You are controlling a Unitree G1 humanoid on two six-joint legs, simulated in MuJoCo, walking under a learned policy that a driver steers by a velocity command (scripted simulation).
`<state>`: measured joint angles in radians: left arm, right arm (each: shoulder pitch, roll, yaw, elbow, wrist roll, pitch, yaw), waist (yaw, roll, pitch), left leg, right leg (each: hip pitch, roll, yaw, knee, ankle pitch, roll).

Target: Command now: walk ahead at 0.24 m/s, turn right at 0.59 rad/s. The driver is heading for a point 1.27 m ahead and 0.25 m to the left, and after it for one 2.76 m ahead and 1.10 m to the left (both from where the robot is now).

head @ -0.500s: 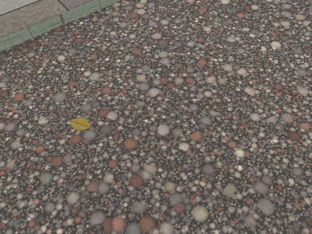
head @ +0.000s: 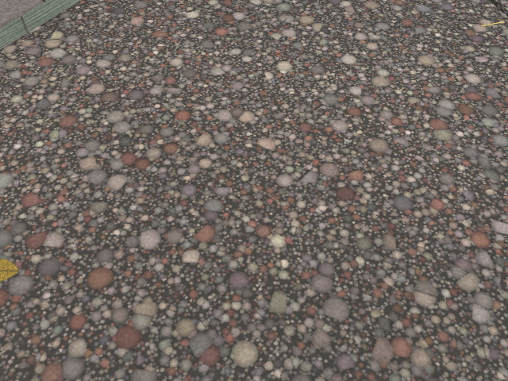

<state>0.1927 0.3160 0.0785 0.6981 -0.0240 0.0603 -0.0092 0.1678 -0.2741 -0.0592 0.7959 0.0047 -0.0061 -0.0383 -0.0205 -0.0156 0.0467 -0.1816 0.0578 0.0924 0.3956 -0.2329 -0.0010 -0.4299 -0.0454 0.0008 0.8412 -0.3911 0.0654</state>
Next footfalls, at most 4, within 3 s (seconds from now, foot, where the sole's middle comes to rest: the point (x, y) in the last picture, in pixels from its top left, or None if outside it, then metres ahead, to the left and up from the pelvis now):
0.10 right None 0.04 -0.14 -0.78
0.60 left None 0.45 0.00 -0.78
1.04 right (330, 290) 0.71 -0.21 -0.78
1.48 left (245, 322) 0.62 0.03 -0.78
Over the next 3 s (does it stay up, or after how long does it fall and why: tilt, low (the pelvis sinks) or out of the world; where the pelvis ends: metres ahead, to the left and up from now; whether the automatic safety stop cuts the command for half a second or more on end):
stays up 1.16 0.34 -0.03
